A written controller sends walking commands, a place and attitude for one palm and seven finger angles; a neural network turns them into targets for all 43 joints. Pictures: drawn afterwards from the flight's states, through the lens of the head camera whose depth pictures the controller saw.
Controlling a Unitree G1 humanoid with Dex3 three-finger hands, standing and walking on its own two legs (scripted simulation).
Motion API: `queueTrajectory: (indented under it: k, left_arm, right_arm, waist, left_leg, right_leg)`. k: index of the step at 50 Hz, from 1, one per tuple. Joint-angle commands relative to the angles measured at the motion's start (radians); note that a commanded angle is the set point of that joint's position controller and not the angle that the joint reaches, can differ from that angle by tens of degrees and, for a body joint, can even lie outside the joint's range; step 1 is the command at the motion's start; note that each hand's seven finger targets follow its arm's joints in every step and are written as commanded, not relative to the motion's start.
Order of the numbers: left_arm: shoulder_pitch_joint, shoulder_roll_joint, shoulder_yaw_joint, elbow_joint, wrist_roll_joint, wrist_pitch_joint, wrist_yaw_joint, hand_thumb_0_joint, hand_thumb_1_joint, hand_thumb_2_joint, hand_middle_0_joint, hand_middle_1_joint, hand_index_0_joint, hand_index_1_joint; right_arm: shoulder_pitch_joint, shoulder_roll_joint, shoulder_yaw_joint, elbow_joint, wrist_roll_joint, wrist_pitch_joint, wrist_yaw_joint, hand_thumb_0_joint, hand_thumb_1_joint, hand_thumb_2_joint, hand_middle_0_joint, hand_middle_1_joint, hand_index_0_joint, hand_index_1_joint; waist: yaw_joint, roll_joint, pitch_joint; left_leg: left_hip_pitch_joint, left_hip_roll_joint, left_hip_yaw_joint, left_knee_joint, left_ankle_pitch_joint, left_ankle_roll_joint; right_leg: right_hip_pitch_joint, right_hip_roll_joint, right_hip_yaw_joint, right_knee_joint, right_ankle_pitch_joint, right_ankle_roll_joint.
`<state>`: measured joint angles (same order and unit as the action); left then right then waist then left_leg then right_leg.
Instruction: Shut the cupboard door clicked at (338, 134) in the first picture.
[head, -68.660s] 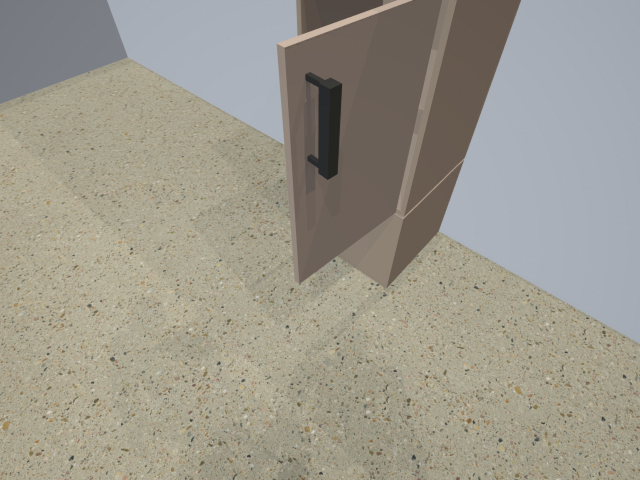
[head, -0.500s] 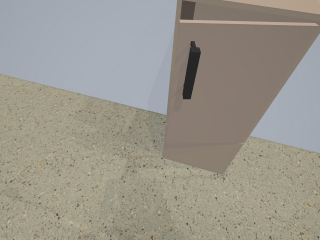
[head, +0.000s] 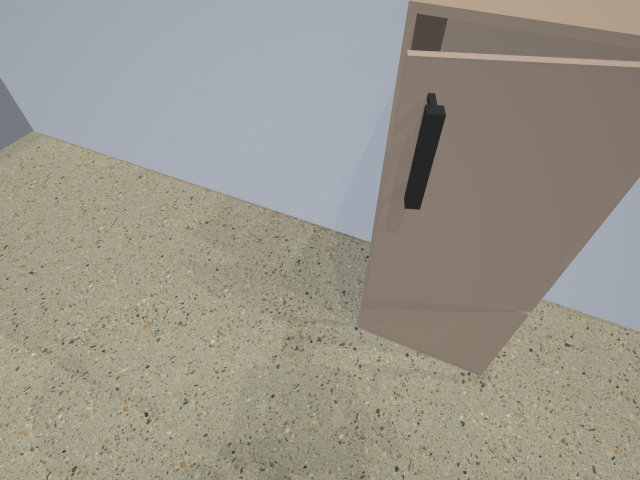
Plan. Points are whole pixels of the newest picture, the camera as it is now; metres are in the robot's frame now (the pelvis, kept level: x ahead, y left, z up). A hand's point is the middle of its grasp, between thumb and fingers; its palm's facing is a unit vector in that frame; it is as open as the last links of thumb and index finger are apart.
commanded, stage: look again from close up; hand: left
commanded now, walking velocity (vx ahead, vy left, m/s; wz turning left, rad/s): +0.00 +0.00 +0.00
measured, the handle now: (421, 153) +0.56 -0.10 +0.12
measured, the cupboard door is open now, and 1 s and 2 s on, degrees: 18 18 18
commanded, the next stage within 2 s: shuffle to correct the standing spot in 0.48 s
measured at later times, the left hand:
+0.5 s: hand out of the picture +0.00 +0.18 -0.17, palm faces +0.03 -0.98 -0.18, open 7.4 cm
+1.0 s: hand out of the picture -0.01 +0.12 -0.17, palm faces +0.08 -0.98 -0.17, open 7.4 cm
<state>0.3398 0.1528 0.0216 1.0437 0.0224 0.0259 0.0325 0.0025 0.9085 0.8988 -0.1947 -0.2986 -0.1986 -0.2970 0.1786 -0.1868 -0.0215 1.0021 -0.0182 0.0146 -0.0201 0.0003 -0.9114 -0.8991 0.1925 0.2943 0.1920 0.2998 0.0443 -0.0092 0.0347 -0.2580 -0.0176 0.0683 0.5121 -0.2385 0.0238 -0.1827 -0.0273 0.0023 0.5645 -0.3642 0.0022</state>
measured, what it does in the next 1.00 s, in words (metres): shifts its weight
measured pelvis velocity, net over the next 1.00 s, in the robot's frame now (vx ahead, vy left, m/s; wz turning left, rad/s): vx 0.04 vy -0.05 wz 0.02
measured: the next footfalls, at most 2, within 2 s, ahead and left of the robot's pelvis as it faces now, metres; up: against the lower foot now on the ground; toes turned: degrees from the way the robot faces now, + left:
left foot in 1.22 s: +0.14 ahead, +0.03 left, +0.00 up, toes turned +9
right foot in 1.60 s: +0.17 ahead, -0.31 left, +0.00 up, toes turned -6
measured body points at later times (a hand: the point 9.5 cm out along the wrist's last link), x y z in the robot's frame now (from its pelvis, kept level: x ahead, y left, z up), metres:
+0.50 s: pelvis +0.00 +0.01 +0.01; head +0.02 +0.01 +0.46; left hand +0.00 +0.23 -0.15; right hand +0.00 -0.21 -0.15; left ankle +0.02 +0.11 -0.73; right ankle -0.04 -0.12 -0.73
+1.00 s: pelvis +0.04 -0.05 +0.00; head +0.06 -0.05 +0.45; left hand -0.01 +0.17 -0.15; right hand +0.01 -0.26 -0.16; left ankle +0.01 +0.09 -0.70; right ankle -0.04 -0.12 -0.73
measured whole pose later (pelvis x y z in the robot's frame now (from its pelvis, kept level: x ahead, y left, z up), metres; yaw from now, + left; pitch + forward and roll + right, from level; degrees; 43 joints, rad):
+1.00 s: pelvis +0.04 -0.05 +0.00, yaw +1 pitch +2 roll +1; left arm 0.38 0.13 0.04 1.08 0.03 0.00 0.01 0.00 0.91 0.90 -0.19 -0.30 -0.20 -0.30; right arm 0.32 -0.13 -0.03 1.14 -0.03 0.01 -0.04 0.00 -0.91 -0.90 0.20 0.30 0.20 0.30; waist 0.00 -0.01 0.01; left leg -0.38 0.05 0.06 0.79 -0.45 0.01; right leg -0.15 0.03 -0.08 0.49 -0.38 -0.08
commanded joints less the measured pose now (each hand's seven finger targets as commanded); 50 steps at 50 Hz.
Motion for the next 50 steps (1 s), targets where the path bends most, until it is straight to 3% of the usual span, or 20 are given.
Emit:
queueTrajectory:
  k: [1, 7, 22, 30, 33, 37, 40, 41, 43, 44, 45, 46, 47, 49, 50]
  left_arm:
    - [0.042, 0.094, 0.004, -0.04, -0.001, -0.025, 0.002, 0.0, 0.9, 0.9, -0.2, -0.3, -0.2, -0.3]
    - [0.044, 0.088, -0.003, -0.022, -0.003, -0.037, 0.0, 0.0, 0.9, 0.9, -0.2, -0.3, -0.2, -0.3]
    - [0.045, 0.077, -0.007, 0.026, -0.009, -0.045, 0.001, 0.0, 0.9, 0.9, -0.2, -0.3, -0.2, -0.3]
    - [0.058, 0.059, -0.011, 0.047, -0.012, -0.045, 0.001, 0.0, 0.9, 0.9, -0.2, -0.3, -0.2, -0.3]
    - [0.063, 0.05, -0.008, 0.053, -0.008, -0.038, -0.003, 0.0, 0.9, 0.9, -0.2, -0.3, -0.2, -0.3]
    - [0.061, 0.042, 0.005, 0.035, 0.005, -0.021, -0.016, 0.0, 0.9, 0.9, -0.2, -0.3, -0.2, -0.3]
    - [0.08, 0.031, 0.014, 0.021, 0.01, -0.013, -0.027, 0.0, 0.9, 0.9, -0.2, -0.3, -0.2, -0.3]
    - [0.086, 0.028, 0.018, 0.018, 0.01, -0.013, -0.03, 0.0, 0.9, 0.9, -0.2, -0.3, -0.2, -0.3]
    - [0.126, 0.033, 0.023, 0.021, 0.011, -0.019, -0.034, 0.0, 0.9, 0.9, -0.2, -0.3, -0.2, -0.3]
    - [0.151, 0.046, 0.028, 0.024, 0.011, -0.023, -0.033, 0.0, 0.9, 0.9, -0.2, -0.3, -0.2, -0.3]
    - [0.176, 0.071, 0.034, 0.032, 0.01, -0.025, -0.028, 0.0, 0.9, 0.9, -0.2, -0.3, -0.2, -0.3]
    - [0.209, 0.106, 0.044, 0.046, 0.008, -0.028, -0.02, 0.0, 0.9, 0.9, -0.2, -0.3, -0.2, -0.3]
    - [0.228, 0.097, 0.042, 0.048, 0.009, -0.03, -0.015, 0.0, 0.9, 0.9, -0.2, -0.3, -0.2, -0.3]
    - [0.213, 0.063, 0.035, 0.045, 0.011, -0.033, -0.009, 0.0, 0.9, 0.9, -0.2, -0.3, -0.2, -0.3]
    - [0.21, 0.063, 0.034, 0.041, 0.012, -0.034, -0.009, 0.0, 0.9, 0.9, -0.2, -0.3, -0.2, -0.3]
  right_arm:
    - [0.053, -0.092, -0.008, -0.035, 0.005, -0.011, -0.007, 0.0, -0.9, -0.9, 0.2, 0.3, 0.2, 0.3]
    - [0.07, -0.082, 0.0, -0.01, 0.009, -0.026, -0.007, 0.0, -0.9, -0.9, 0.2, 0.3, 0.2, 0.3]
    - [0.13, -0.054, 0.015, 0.074, 0.007, -0.04, -0.012, 0.0, -0.9, -0.9, 0.2, 0.3, 0.2, 0.3]
    - [0.171, -0.037, 0.02, 0.114, 0.005, -0.041, -0.014, 0.0, -0.9, -0.9, 0.2, 0.3, 0.2, 0.3]
    - [0.187, -0.041, 0.009, 0.125, 0.001, -0.033, -0.015, 0.0, -0.9, -0.9, 0.2, 0.3, 0.2, 0.3]
    - [0.205, -0.077, -0.019, 0.121, -0.004, -0.021, -0.022, 0.0, -0.9, -0.9, 0.2, 0.3, 0.2, 0.3]
    - [0.205, -0.098, -0.036, 0.106, -0.008, -0.023, -0.03, 0.0, -0.9, -0.9, 0.2, 0.3, 0.2, 0.3]
    - [0.204, -0.096, -0.04, 0.102, -0.01, -0.023, -0.031, 0.0, -0.9, -0.9, 0.2, 0.3, 0.2, 0.3]
    - [0.185, -0.087, -0.043, 0.09, -0.008, -0.024, -0.031, 0.0, -0.9, -0.9, 0.2, 0.3, 0.2, 0.3]
    - [0.166, -0.066, -0.04, 0.082, -0.007, -0.025, -0.031, 0.0, -0.9, -0.9, 0.2, 0.3, 0.2, 0.3]
    - [0.143, -0.034, -0.032, 0.069, -0.004, -0.027, -0.03, 0.0, -0.9, -0.9, 0.2, 0.3, 0.2, 0.3]
    - [0.109, 0.004, -0.021, 0.052, -0.006, -0.03, -0.028, 0.0, -0.9, -0.9, 0.2, 0.3, 0.2, 0.3]
    - [0.067, 0.002, -0.022, 0.034, -0.009, -0.028, -0.027, 0.0, -0.9, -0.9, 0.2, 0.3, 0.2, 0.3]
    - [0.057, -0.002, -0.027, 0.036, -0.008, -0.033, -0.03, 0.0, -0.9, -0.9, 0.2, 0.3, 0.2, 0.3]
    - [0.043, 0.005, -0.027, 0.038, -0.005, -0.034, -0.029, 0.0, -0.9, -0.9, 0.2, 0.3, 0.2, 0.3]
  waist:
    - [-0.036, 0.022, 0.029]
    - [-0.038, -0.005, -0.016]
    - [-0.032, 0.006, 0.015]
    - [-0.038, -0.005, 0.039]
    - [-0.046, -0.016, 0.063]
    - [-0.056, 0.077, 0.098]
    - [-0.053, 0.132, 0.081]
    - [-0.051, 0.119, 0.069]
    - [-0.028, 0.07, 0.037]
    - [-0.016, 0.009, 0.038]
    - [-0.005, -0.122, 0.041]
    - [0.007, -0.276, 0.051]
    - [0.024, -0.28, 0.062]
    - [0.004, -0.141, 0.058]
    - [0.002, -0.08, 0.051]
  left_leg:
    - [0.063, 0.122, -0.137, -0.135, 0.067, 0.018]
    - [0.096, 0.121, -0.136, -0.148, 0.128, 0.016]
    - [0.083, 0.114, -0.133, -0.178, 0.174, 0.007]
    - [0.087, 0.114, -0.129, -0.199, 0.096, 0.003]
    - [0.06, 0.135, -0.156, -0.218, -0.078, 0.012]
    - [0.014, 0.222, -0.279, -0.305, -0.294, 0.059]
    - [0.011, 0.279, -0.322, -0.3, -0.297, 0.103]
    - [0.007, 0.282, -0.319, -0.285, -0.274, 0.108]
    - [-0.063, 0.241, -0.235, -0.202, -0.21, 0.079]
    - [-0.12, 0.186, -0.159, -0.12, -0.184, 0.048]
    - [-0.19, 0.105, -0.05, 0.023, -0.132, 0.017]
    - [-0.28, 0.035, 0.048, 0.186, -0.167, -0.01]
    - [-0.338, 0.042, 0.036, 0.344, -0.299, -0.012]
    - [-0.389, 0.07, 0.016, 0.497, -0.31, -0.019]
    - [-0.384, 0.071, 0.032, 0.514, -0.307, -0.025]
  right_leg:
    - [-0.101, -0.072, 0.088, -0.135, 0.157, -0.043]
    - [-0.061, -0.072, 0.074, -0.153, 0.192, -0.033]
    - [-0.009, -0.079, 0.057, -0.197, 0.204, -0.034]
    - [-0.022, -0.067, 0.05, -0.213, 0.149, -0.035]
    - [-0.051, -0.047, 0.022, -0.183, 0.043, -0.038]
    - [-0.122, -0.004, -0.041, -0.053, -0.026, -0.038]
    - [-0.164, -0.003, -0.052, 0.029, -0.037, -0.037]
    - [-0.155, -0.002, -0.052, 0.022, -0.034, -0.038]
    - [-0.045, -0.019, -0.024, -0.102, 0.028, -0.045]
    - [0.01, -0.05, 0.03, -0.163, 0.025, -0.057]
    - [0.07, -0.109, 0.125, -0.235, 0.035, -0.09]
    - [0.115, -0.198, 0.24, -0.3, 0.163, -0.136]
    - [0.127, -0.25, 0.258, -0.303, 0.368, -0.188]
    - [0.179, -0.242, 0.2, -0.235, 0.683, -0.253]
    - [0.192, -0.228, 0.166, -0.21, 0.775, -0.262]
